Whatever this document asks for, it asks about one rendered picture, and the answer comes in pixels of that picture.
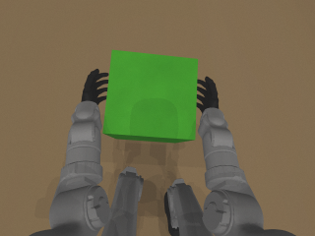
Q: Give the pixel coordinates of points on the robot right forearm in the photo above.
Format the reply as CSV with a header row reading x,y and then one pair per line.
x,y
222,167

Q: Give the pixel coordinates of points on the right robot thigh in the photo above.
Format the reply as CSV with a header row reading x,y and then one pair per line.
x,y
183,202

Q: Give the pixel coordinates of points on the robot left forearm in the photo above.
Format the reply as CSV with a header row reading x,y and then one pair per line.
x,y
82,165

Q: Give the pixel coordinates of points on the robot right upper arm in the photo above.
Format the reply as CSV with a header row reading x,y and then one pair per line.
x,y
229,213

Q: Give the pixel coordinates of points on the carton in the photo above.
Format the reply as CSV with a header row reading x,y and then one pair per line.
x,y
151,98

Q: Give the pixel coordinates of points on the robot left hand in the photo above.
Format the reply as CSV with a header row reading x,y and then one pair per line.
x,y
90,91

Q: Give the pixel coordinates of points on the robot left upper arm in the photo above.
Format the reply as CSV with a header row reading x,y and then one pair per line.
x,y
78,212

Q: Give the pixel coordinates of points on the robot right hand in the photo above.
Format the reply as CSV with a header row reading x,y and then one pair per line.
x,y
210,98

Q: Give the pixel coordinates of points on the right robot foot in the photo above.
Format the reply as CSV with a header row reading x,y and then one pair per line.
x,y
172,231

